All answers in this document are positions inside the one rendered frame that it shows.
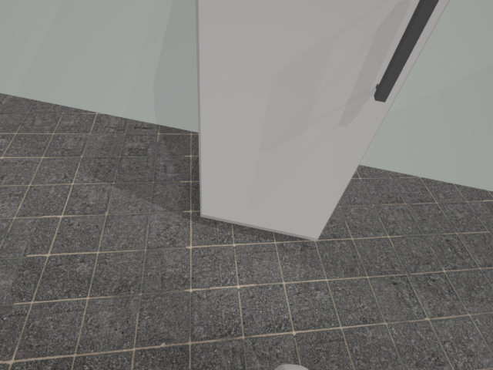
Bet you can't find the handle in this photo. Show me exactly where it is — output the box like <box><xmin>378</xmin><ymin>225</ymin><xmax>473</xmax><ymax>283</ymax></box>
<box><xmin>374</xmin><ymin>0</ymin><xmax>439</xmax><ymax>103</ymax></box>

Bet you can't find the fridge door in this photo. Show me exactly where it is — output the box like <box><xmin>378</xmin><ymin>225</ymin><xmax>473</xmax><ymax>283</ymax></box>
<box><xmin>199</xmin><ymin>0</ymin><xmax>448</xmax><ymax>238</ymax></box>

